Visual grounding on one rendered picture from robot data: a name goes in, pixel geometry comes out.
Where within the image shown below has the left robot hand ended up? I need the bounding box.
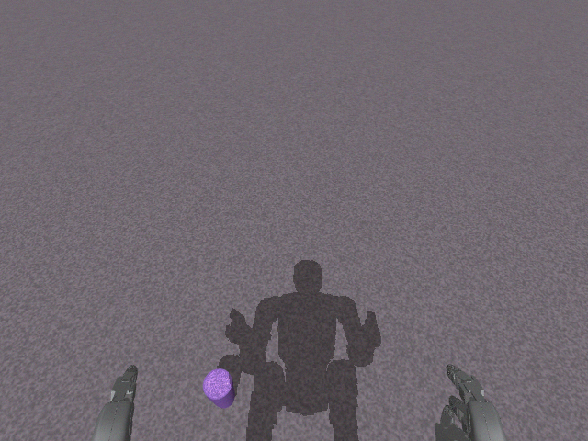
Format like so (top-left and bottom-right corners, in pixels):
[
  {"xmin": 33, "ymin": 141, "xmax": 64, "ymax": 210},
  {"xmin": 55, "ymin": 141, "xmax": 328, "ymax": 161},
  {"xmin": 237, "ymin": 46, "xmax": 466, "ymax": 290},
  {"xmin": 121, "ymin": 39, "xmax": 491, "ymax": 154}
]
[{"xmin": 91, "ymin": 365, "xmax": 138, "ymax": 441}]

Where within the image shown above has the right robot hand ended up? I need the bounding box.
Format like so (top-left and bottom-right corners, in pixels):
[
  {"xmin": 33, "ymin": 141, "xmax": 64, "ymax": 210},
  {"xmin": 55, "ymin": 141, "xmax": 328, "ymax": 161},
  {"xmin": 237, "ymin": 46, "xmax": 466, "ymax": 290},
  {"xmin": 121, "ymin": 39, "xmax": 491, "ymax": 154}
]
[{"xmin": 435, "ymin": 364, "xmax": 507, "ymax": 441}]

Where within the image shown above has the cup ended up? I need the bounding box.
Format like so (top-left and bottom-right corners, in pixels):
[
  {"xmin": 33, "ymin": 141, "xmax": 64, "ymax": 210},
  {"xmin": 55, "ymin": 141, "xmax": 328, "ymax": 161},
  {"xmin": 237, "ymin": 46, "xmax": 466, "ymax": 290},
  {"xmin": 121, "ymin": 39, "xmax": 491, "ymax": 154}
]
[{"xmin": 203, "ymin": 368, "xmax": 235, "ymax": 409}]

